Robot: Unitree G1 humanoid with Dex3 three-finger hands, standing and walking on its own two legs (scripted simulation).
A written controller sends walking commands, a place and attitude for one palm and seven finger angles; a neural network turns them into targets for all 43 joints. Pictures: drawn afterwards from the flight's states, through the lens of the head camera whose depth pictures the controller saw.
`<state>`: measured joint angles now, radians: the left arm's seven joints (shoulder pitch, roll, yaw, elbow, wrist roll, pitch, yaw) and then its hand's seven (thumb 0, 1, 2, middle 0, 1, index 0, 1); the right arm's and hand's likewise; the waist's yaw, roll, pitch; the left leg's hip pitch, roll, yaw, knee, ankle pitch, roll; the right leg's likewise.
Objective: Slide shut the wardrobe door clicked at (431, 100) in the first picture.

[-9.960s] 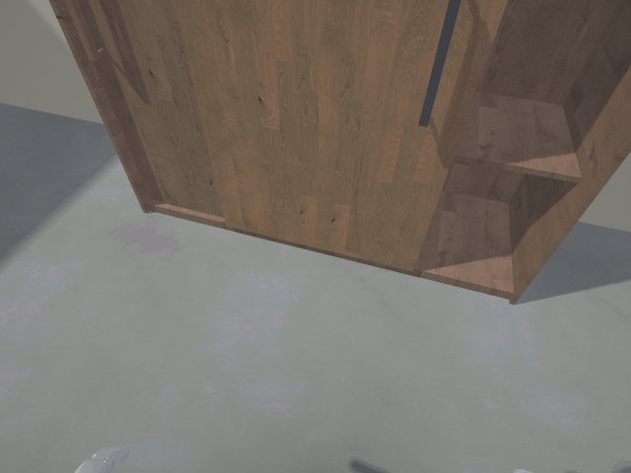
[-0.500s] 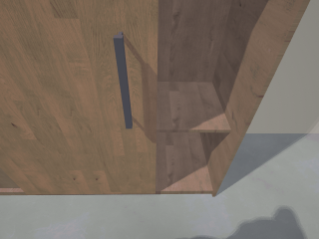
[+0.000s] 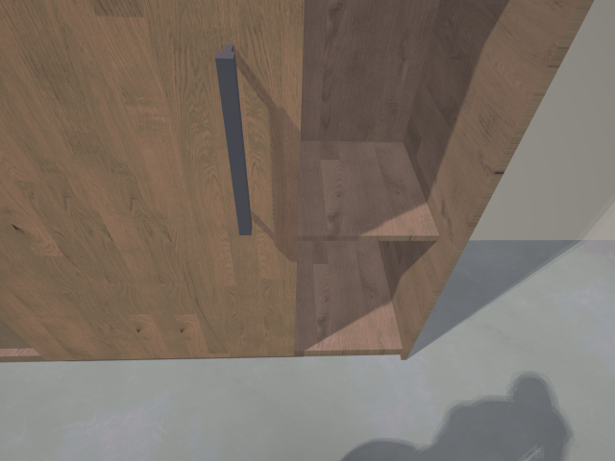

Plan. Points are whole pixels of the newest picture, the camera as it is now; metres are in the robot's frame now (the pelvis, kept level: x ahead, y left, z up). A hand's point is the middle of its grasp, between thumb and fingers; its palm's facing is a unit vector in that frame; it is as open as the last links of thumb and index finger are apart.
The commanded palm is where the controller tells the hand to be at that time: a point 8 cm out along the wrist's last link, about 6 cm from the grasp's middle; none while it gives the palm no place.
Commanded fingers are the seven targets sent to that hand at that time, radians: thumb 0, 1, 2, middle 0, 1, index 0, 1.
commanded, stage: come to a stop and stand still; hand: left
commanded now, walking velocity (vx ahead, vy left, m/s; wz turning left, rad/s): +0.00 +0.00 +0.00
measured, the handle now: (238, 153) +0.56 +0.16 +0.11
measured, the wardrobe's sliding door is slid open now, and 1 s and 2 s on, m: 0.37 0.37 0.37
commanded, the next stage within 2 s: look again from close up in 0.90 s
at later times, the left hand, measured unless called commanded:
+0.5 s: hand out of the picture +0.02 +0.15 -0.17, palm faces +0.05 -0.98 -0.18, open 7.3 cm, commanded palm none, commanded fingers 0.00 0.90 0.90 -0.20 -0.30 -0.20 -0.30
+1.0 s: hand out of the picture +0.02 +0.14 -0.17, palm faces +0.04 -0.99 -0.17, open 7.3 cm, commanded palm none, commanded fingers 0.00 0.90 0.90 -0.20 -0.30 -0.20 -0.30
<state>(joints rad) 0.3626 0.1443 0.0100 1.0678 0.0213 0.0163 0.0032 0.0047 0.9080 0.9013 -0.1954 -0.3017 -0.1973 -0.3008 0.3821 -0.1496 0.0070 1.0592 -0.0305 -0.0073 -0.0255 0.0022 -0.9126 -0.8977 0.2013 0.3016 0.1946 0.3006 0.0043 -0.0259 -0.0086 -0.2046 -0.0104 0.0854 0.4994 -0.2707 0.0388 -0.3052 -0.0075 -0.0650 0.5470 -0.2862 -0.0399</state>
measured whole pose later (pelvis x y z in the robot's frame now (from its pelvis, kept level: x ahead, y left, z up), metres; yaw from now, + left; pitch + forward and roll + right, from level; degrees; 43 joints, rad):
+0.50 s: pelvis +0.03 -0.01 +0.01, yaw +0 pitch -1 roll +1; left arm 0.32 0.12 -0.01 1.12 0.01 -0.02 0.03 0.01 0.93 0.90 -0.19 -0.30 -0.20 -0.30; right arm 0.31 -0.13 0.03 1.13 -0.02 -0.03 -0.03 0.00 -0.92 -0.90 0.20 0.30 0.20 0.30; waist 0.01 0.01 0.02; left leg -0.12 0.00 0.07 0.42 -0.28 0.01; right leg -0.22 0.01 -0.07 0.45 -0.22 -0.05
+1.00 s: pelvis +0.04 -0.02 +0.01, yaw +0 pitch -1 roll +0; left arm 0.33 0.12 -0.02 1.12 0.01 -0.02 0.03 0.01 0.92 0.90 -0.19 -0.30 -0.20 -0.30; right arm 0.33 -0.12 0.03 1.15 -0.02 -0.02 -0.03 0.00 -0.91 -0.90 0.20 0.30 0.19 0.30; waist 0.00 0.00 0.01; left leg -0.10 0.02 0.07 0.39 -0.27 0.00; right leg -0.19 0.03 -0.08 0.40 -0.20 -0.06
